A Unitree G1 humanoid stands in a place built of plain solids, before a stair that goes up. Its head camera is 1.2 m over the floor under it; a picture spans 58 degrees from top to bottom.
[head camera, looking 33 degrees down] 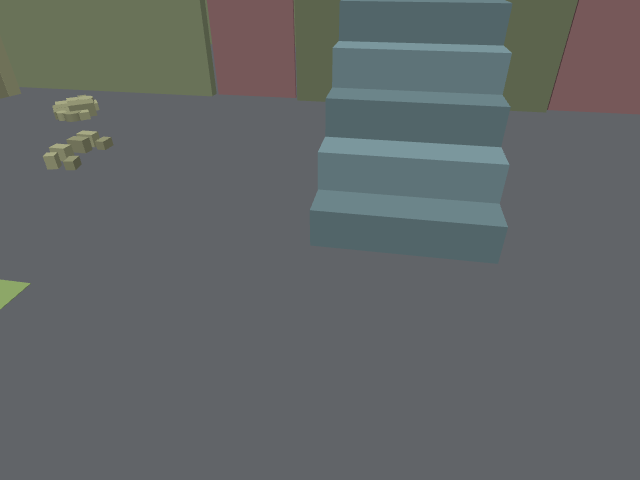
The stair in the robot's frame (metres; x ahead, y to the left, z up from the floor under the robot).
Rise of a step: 0.20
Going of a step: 0.22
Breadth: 0.90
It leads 10 degrees to the right of straight ahead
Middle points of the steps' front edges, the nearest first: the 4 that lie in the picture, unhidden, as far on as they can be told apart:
1.72 -0.39 0.20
1.94 -0.43 0.40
2.16 -0.47 0.61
2.38 -0.51 0.81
